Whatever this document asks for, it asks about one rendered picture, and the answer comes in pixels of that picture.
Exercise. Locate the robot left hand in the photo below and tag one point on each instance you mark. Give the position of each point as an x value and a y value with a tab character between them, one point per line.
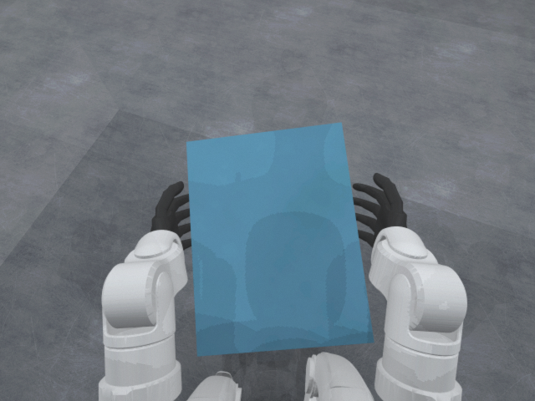
166	217

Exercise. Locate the robot right forearm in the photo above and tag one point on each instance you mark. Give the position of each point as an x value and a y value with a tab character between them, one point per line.
426	306

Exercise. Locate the carton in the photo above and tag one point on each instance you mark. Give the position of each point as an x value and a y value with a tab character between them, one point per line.
275	246

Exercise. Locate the robot left forearm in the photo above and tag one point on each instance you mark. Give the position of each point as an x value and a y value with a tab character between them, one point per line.
139	322

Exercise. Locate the robot right hand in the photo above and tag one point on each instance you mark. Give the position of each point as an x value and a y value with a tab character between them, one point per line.
389	213

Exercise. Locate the robot left thigh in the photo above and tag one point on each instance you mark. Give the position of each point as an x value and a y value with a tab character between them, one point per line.
217	388

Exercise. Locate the robot left shin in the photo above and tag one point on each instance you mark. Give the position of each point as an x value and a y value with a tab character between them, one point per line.
225	374

